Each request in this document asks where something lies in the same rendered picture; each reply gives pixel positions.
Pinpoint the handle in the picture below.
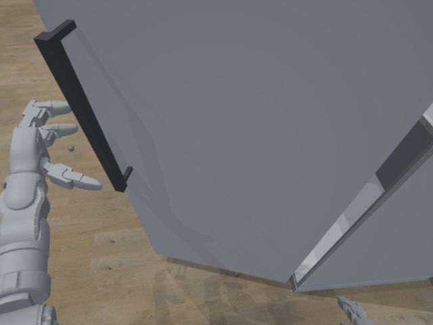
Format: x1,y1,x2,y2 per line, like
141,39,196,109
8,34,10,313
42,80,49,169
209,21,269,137
34,20,133,192

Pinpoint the robot left forearm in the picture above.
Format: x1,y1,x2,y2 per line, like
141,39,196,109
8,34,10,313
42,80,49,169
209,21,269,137
0,172,51,314

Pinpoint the robot left hand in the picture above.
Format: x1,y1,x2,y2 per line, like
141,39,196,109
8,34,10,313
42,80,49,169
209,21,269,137
9,100,102,190

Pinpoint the robot right hand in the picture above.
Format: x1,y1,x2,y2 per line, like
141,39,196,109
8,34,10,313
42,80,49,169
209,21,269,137
338,297,375,325

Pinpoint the fridge door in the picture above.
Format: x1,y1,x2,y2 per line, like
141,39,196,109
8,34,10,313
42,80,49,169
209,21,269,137
32,0,433,283

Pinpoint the left robot upper arm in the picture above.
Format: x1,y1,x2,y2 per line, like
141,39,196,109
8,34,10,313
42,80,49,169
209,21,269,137
0,303,59,325

